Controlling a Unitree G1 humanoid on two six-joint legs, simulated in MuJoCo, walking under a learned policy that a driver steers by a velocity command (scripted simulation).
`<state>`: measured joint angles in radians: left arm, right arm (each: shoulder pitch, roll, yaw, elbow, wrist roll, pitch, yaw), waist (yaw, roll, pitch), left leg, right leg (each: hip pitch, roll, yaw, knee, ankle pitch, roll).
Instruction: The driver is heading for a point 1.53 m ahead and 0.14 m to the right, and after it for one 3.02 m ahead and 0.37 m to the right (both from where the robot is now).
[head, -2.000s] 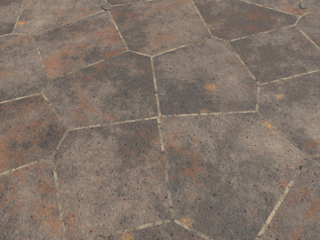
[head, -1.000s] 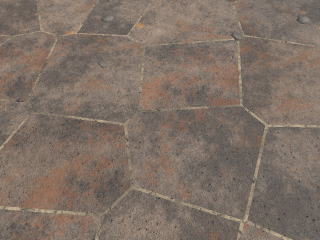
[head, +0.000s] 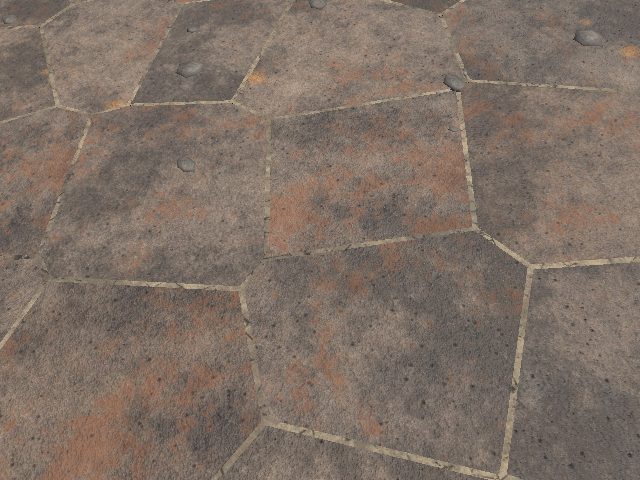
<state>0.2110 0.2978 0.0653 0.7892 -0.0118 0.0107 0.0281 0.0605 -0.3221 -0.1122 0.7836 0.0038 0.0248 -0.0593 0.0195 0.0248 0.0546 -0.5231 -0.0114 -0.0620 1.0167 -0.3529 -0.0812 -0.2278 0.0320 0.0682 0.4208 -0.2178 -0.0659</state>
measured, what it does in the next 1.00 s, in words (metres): steps on the spot: left foot, then right foot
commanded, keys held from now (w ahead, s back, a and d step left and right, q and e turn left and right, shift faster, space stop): e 0.22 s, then no key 0.76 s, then w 0.02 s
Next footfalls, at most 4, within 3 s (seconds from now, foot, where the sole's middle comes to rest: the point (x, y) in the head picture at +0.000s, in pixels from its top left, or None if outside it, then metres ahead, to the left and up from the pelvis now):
0.26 left None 0.09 0.15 -0.78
0.60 right None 0.01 -0.11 -0.78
1.72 right None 0.44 -0.17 -0.78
2.26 left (369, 330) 0.79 -0.01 -0.78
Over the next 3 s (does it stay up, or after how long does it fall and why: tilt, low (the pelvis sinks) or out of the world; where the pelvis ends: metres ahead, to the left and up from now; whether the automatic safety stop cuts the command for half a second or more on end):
stays up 0.98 -0.21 -0.01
